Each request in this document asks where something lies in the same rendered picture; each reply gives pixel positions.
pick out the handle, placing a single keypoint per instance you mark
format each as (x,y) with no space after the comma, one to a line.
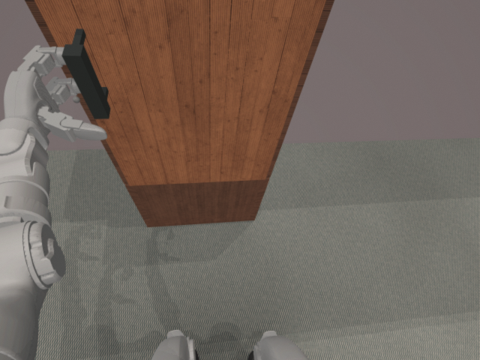
(83,73)

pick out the robot left shin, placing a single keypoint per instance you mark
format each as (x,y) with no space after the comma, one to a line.
(174,333)

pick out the left robot upper arm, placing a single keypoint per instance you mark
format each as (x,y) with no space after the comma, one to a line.
(30,262)

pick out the right robot thigh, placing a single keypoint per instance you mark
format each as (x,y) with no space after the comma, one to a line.
(277,348)

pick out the cupboard door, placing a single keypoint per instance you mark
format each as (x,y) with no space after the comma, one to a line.
(199,90)

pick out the left robot forearm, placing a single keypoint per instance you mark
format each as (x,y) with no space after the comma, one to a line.
(24,180)

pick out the robot left hand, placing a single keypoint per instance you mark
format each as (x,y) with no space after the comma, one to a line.
(26,97)

